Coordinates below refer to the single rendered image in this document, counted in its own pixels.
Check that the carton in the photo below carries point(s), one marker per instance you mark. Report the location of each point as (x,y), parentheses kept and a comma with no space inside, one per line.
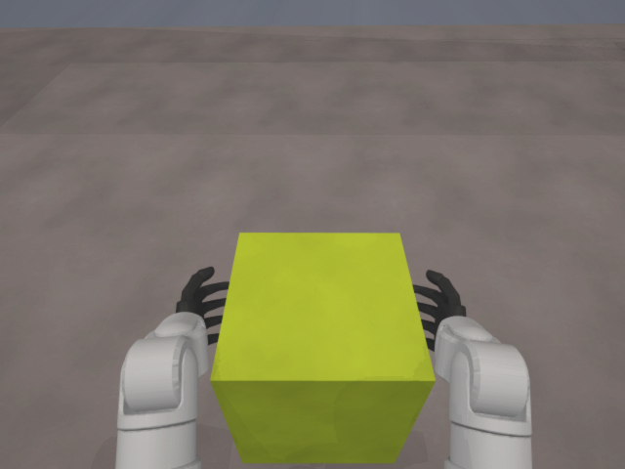
(321,356)

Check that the robot right forearm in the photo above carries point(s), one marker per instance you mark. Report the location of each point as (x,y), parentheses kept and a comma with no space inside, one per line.
(489,397)

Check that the robot left forearm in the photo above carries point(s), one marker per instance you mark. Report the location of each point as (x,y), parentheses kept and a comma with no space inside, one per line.
(158,396)

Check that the right robot hand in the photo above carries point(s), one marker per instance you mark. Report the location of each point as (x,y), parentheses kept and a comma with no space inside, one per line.
(448,303)

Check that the left robot hand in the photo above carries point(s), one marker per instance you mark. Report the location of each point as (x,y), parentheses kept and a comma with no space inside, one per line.
(192,297)

